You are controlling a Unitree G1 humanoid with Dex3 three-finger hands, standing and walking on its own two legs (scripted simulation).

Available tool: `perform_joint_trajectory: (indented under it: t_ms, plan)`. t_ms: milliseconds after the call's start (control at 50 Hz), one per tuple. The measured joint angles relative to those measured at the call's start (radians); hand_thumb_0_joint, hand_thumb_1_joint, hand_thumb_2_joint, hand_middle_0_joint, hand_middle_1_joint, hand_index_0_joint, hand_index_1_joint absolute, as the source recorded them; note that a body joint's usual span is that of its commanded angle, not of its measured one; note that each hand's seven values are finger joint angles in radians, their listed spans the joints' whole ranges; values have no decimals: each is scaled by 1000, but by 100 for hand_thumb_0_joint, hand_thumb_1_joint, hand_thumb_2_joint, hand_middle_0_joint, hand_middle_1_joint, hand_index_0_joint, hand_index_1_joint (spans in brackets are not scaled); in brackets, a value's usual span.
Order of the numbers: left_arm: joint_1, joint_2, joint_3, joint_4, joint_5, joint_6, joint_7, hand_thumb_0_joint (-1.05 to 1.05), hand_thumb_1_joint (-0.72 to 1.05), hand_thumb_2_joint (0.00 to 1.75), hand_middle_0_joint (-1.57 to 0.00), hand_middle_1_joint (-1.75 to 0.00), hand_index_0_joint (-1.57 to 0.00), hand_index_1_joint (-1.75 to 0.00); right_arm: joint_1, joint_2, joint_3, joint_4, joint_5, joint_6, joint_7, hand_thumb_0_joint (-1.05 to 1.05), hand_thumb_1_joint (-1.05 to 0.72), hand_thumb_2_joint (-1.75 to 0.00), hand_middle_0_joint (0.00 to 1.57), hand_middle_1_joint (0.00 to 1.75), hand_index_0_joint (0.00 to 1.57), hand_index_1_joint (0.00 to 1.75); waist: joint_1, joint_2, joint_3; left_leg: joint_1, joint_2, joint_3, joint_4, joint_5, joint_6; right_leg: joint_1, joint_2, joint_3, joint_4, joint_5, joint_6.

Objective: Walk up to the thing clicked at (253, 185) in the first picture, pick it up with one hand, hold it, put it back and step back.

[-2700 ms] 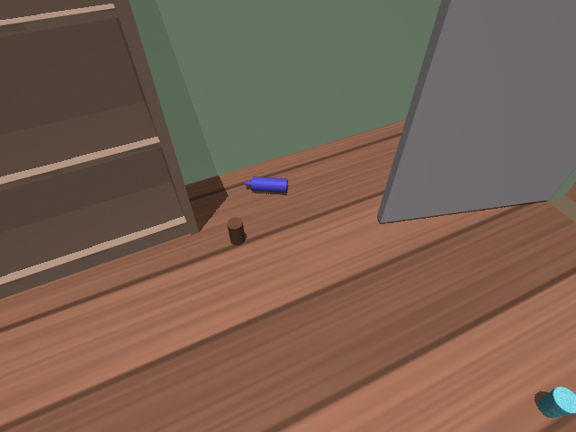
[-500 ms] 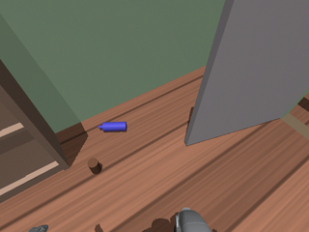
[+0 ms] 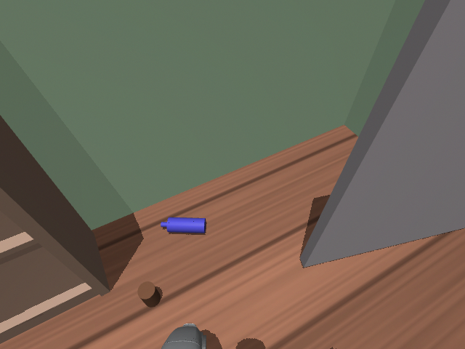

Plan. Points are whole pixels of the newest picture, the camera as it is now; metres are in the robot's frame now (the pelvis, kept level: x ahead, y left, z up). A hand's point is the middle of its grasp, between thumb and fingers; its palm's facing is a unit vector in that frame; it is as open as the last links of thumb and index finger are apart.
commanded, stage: walk up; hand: left
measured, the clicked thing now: (183, 225) +0.71 +0.27 -0.73
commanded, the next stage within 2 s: none
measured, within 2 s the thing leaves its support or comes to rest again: neither
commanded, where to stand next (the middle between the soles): +0.33 +0.04 m, yaw -1 degrees
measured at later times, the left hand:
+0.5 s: hand (103, 267) +0.28 +0.30 -0.13, palm faces -0.13 -0.92 -0.38, open 7.4 cm
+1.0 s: hand (112, 250) +0.34 +0.31 -0.17, palm faces -0.04 -0.94 -0.34, open 7.4 cm
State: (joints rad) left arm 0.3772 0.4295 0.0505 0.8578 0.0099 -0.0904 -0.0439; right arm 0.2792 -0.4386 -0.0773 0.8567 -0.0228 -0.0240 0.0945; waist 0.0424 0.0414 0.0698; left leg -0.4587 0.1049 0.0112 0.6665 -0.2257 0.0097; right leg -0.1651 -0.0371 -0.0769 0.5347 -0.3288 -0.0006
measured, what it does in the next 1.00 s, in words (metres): walks ahead: left foot, then right foot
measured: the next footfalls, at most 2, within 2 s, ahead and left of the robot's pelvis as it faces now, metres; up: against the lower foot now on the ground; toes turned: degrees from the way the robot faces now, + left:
left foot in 0.04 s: +0.16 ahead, +0.14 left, +0.00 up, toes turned +5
right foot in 0.52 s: +0.27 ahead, -0.09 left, +0.00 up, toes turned -4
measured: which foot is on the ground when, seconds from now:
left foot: up 0.00-0.02, down 0.04-0.56, up 0.58-0.86, down 0.88-1.00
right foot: down 0.00-0.06, up 0.08-0.50, down 0.52-1.00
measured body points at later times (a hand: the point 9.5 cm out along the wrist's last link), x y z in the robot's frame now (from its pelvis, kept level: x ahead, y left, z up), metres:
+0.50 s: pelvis +0.17 +0.04 +0.00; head +0.20 +0.02 +0.45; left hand +0.29 +0.35 -0.10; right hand +0.16 -0.28 -0.12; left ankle +0.12 +0.14 -0.73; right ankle +0.27 -0.09 -0.72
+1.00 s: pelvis +0.24 +0.05 -0.01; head +0.27 +0.07 +0.43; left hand +0.34 +0.36 -0.14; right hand +0.31 -0.27 -0.12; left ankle +0.32 +0.17 -0.73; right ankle +0.26 -0.08 -0.72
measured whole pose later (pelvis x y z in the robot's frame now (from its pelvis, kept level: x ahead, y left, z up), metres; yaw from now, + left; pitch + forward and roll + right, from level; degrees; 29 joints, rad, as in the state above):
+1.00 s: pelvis +0.24 +0.05 -0.01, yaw -2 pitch -3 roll +0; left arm 0.18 0.40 0.02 0.91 -0.01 0.03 0.00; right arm 0.20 -0.37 -0.02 0.93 -0.02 -0.03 0.00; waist 0.01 -0.05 0.12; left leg -0.38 0.03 0.02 0.68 -0.24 0.00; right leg -0.36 -0.03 0.00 0.83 -0.49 -0.03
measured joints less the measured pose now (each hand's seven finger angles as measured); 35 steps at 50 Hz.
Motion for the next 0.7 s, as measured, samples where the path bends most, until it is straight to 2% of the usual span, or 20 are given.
perform_joint_trajectory:
  t_ms: [40,80,100,140,200,360,480,520,540,560,600,640,700]
  plan:
    - [8,14,2,8,2,7,1,1,90,90,-20,-30,-20,-30,3,-2,-7,3,-3,-9,0,1,-91,-90,20,30,20,30,-5,-16,-15,43,-15,16,-49,32,4,1,-18,0,51,-56,11]
    - [5,29,7,23,5,19,8,1,90,90,-20,-30,-20,-30,-6,9,-9,0,-7,-26,-9,1,-91,-90,20,30,20,30,-9,-75,-8,59,-54,59,-7,12,6,-31,-67,38,181,-108,-20]
    - [2,26,7,33,2,26,13,1,90,90,-20,-30,-20,-30,-7,11,-7,-8,-7,-36,-15,1,-91,-90,20,30,20,30,-15,-82,-8,64,-57,71,14,-16,10,-70,-55,68,286,-116,-31]
    - [-12,16,-4,52,1,40,20,1,90,90,-20,-30,-20,-30,-2,17,-2,-23,6,-46,-22,1,-91,-90,20,30,20,30,-39,-70,-9,87,-50,70,19,-48,23,-151,-7,85,473,-138,-47]
    - [-41,20,-11,53,-10,34,17,1,90,90,-20,-30,-20,-30,18,41,15,-28,15,-51,-35,1,-91,-90,20,30,20,30,-56,-85,1,161,-61,80,-62,-37,26,-250,12,96,563,-74,-53]
    - [-102,5,-5,18,-12,43,-6,1,90,90,-20,-30,-20,-30,85,53,35,-26,17,-54,-50,1,-90,-90,20,30,20,30,-74,-88,30,312,-100,109,-206,-43,39,-360,-37,95,364,75,-16]
    - [-137,-21,-4,6,-6,41,-16,1,90,90,-20,-30,-20,-30,111,33,30,-31,12,-37,-50,1,-90,-90,20,30,20,30,-93,-45,37,355,-101,118,-178,-120,25,-293,-35,45,129,134,-29]
    - [-140,-24,-3,-1,-4,29,-14,1,90,90,-20,-30,-20,-30,118,27,29,-36,14,-27,-51,1,-90,-90,20,30,20,30,-95,-34,32,351,-94,118,-117,-176,13,-231,-15,31,46,156,-38]
    - [-146,-30,-1,-2,-2,21,-10,1,90,90,-20,-30,-20,-30,118,22,29,-36,16,-23,-52,1,-90,-90,20,30,20,30,-93,-14,35,341,-77,113,-62,-213,11,-211,4,25,34,177,-34]
    - [-154,-38,1,-4,1,15,-3,1,90,90,-20,-30,-20,-30,110,20,29,-30,18,-18,-57,1,-90,-90,20,30,20,30,-91,9,44,315,-55,97,18,-230,21,-207,21,12,56,160,-33]
    - [-162,-42,-3,-20,-1,7,7,1,90,90,-20,-30,-20,-30,89,31,36,-21,18,-4,-65,1,-90,-90,20,30,20,30,-79,8,53,239,-73,46,203,-273,31,-202,20,11,95,119,-36]
    - [-163,-50,-10,-29,-9,7,12,1,90,90,-20,-30,-20,-30,69,36,45,-15,16,2,-69,1,-91,-90,20,30,20,30,-62,-1,56,160,-93,24,335,-306,30,-181,9,20,89,105,-43]
    - [-150,-62,-23,-34,-11,11,20,1,90,90,-20,-30,-20,-30,40,26,45,-15,22,-1,-66,1,-91,-90,20,30,20,30,-47,6,54,69,-79,-4,363,-263,23,-141,4,24,42,112,-39]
